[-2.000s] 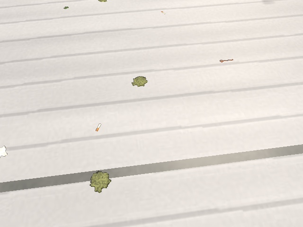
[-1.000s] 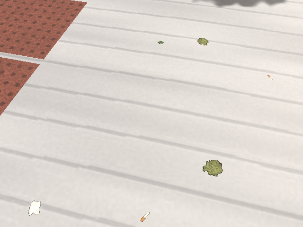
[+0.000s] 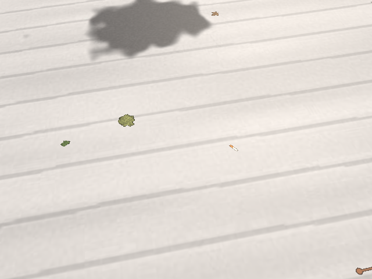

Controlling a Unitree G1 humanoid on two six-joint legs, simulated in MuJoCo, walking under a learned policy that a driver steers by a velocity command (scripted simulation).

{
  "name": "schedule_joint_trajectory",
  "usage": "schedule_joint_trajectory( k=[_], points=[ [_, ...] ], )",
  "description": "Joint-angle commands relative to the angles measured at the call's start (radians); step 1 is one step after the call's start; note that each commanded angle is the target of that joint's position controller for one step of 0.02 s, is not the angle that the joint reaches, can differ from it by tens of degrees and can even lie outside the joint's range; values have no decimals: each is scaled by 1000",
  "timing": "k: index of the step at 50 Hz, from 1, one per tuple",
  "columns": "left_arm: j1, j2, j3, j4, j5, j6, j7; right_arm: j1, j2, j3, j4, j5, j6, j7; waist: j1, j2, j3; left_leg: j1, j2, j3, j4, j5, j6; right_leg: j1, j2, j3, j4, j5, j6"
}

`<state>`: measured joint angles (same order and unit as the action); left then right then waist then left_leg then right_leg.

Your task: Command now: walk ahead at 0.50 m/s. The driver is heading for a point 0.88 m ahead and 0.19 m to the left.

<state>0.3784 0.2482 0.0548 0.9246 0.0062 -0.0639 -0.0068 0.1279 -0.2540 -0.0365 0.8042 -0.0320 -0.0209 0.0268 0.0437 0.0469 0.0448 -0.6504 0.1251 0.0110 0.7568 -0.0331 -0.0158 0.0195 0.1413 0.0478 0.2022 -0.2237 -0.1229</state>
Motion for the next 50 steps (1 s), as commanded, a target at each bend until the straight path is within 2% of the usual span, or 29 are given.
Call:
schedule_joint_trajectory(
  k=[1, 3, 5, 7, 8, 9, 10, 11, 12, 13, 14, 15, 17, 19, 21, 24, 30, 32, 34, 35, 36, 37, 38, 39, 40, 41, 43, 45, 50],
  points=[
    [72, 132, 21, -15, 11, -15, 9, -140, -60, -5, -93, 9, -18, 5, 40, -106, 30, -23, -36, 47, -89, 47, 32, 45, -289, 79, -48, 477, -69],
    [79, 132, 17, -1, 20, -16, 17, -158, -64, -5, -105, 11, -22, 10, 35, -107, 49, -7, -57, 47, -140, 9, 64, 93, -321, 58, -43, 520, -66],
    [43, 145, 16, 3, 26, -18, 28, -110, -73, -10, -96, 12, -25, 10, -5, -109, 41, 82, -99, 56, -183, -68, 103, 112, -340, 13, 14, 705, -47],
    [18, 165, 18, 6, 34, -18, 34, 43, -100, -26, -47, 11, -28, -3, -74, -120, -42, 264, -175, 85, -205, -151, 145, 129, -335, -33, 217, 999, -22],
    [6, 170, 18, 5, 32, -12, 34, 190, -113, -37, 2, 5, -35, -10, -141, -98, -118, 429, -203, 94, -273, -121, 170, 92, -309, -70, 413, 1002, -4],
    [2, 155, 8, -19, 25, -16, 35, 350, -169, -56, 39, -15, -39, -20, -201, -44, -212, 675, -66, -81, -289, -163, 227, -97, -278, -101, 684, 750, 16],
    [83, 83, -5, -51, -6, -23, 17, 402, -289, -92, 45, -20, -35, -23, -148, 201, -297, 933, 202, -624, -369, -187, 399, -490, -63, -142, 1099, 59, 75],
    [30, 136, 5, -53, 29, -28, 14, 314, -231, -79, 45, 25, -26, -6, -119, 85, -276, 909, 206, -765, -468, -173, 394, -622, -67, 13, 1175, -232, 56],
    [-42, 136, 4, -80, 26, -36, 6, 222, -203, -73, 24, 33, -21, -3, -88, 32, -136, 768, 185, -605, -475, -207, 373, -670, -133, 32, 1158, -154, 54],
    [-86, 134, 0, -91, 24, -44, 2, 179, -151, -60, 17, 27, -21, -1, -76, -46, -63, 648, 145, -508, -506, -137, 346, -655, -172, 22, 1096, -95, 60],
    [-100, 121, -1, -99, 28, -37, 0, 165, -132, -54, 20, 26, -23, -6, -51, -57, -19, 562, 100, -436, -524, -71, 317, -626, -197, 18, 1031, -83, 71],
    [-87, 110, -5, -104, 39, -19, -1, 155, -113, -46, 29, 30, -26, -11, -22, -41, -12, 497, 54, -373, -542, -12, 291, -575, -216, 14, 976, -74, 90],
    [-81, 91, -12, -112, 46, 9, -5, 182, -132, -51, 38, 34, -40, -13, -13, -10, -29, 453, 19, -319, -555, 72, 292, -544, -219, -10, 917, -66, 123],
    [-133, 85, -14, -136, 44, 20, -6, 208, -157, -59, 44, 35, -43, -16, -20, -6, -18, 431, -6, -294, -578, 58, 293, -575, -226, -29, 838, -15, 152],
    [-231, 87, -15, -174, 42, 23, -7, 246, -161, -62, 49, 35, -40, -18, -49, -3, 9, 445, -21, -299, -594, 46, 280, -634, -231, -39, 730, 64, 176],
    [-335, 81, -19, -211, 35, 21, -11, 303, -160, -65, 55, 36, -35, -19, -95, 9, 4, 514, -36, -306, -570, 84, 247, -668, -218, -38, 594, 173, 188],
    [-464, 79, -33, -269, 24, 4, -19, 370, -155, -64, 62, 18, -31, -35, -143, 27, -5, 652, -9, -337, -481, 253, 225, -641, -172, -47, 406, 202, 157],
    [-414, 96, -28, -262, 25, -5, -18, 343, -161, -63, 57, 16, -36, -43, -108, 37, -10, 650, 15, -350, -451, 303, 197, -528, -161, -40, 337, 167, 122],
    [-246, 135, -9, -209, 24, -16, -5, 305, -181, -65, 53, 15, -44, -42, -30, 27, -69, 637, -6, -324, -299, 490, 165, -307, -116, -60, 273, 95, 80],
    [-118, 165, 3, -176, 31, -28, 7, 302, -169, -60, 54, 19, -49, -35, 31, -19, -147, 582, -60, -274, -116, 457, 144, -122, -156, -28, 233, 104, 48],
    [42, 235, 18, -169, 50, -34, 24, 319, -105, -41, 24, 23, -56, -30, 79, -130, -292, 450, -116, -210, 159, 158, 126, 97, -387, 228, 221, -50, -5],
    [46, 320, 46, -141, 50, -16, 20, 475, -54, -35, 28, 50, -51, -27, -3, -377, -339, 154, -283, -110, 410, -493, 91, 254, -576, 688, 91, -102, -141],
    [-25, 220, 31, -154, 23, -4, 10, 418, -134, -42, 55, 12, -39, -36, -17, -175, -206, 52, -200, -147, 481, -449, 104, 145, -541, 694, 66, -218, -127],
    [-98, 146, 15, -167, 14, -6, 4, 315, -134, -43, 40, 7, -40, -27, -18, -83, -93, 56, -170, -149, 462, -356, 101, 18, -489, 522, 55, -167, -107],
    [-130, 114, 6, -162, 22, -10, 1, 264, -115, -37, 26, 8, -42, -20, -29, -61, -48, 73, -142, -141, 423, -306, 96, -59, -438, 403, 34, -32, -86],
    [-124, 105, 1, -149, 21, -15, 4, 239, -110, -37, 19, 1, -36, -14, -39, -95, -32, 89, -121, -128, 385, -292, 89, -95, -398, 315, 22, 72, -68],
    [-91, 100, -2, -116, 13, -31, 2, 250, -94, -31, 24, -8, -21, -3, -58, -145, -46, 131, -114, -106, 345, -277, 72, -121, -355, 220, 5, 221, -56],
    [-52, 108, 1, -89, 3, -44, -2, 223, -84, -27, 18, -11, -12, 3, -64, -138, -46, 96, -104, -83, 319, -256, 58, -109, -349, 175, -15, 292, -71],
    [18, 104, 0, -40, -1, -37, -2, 2, -55, -4, -48, -8, -13, 14, -28, -124, 13, -2, -52, -1, 108, -96, 21, -95, -310, 76, -76, 348, -72]
  ],
)
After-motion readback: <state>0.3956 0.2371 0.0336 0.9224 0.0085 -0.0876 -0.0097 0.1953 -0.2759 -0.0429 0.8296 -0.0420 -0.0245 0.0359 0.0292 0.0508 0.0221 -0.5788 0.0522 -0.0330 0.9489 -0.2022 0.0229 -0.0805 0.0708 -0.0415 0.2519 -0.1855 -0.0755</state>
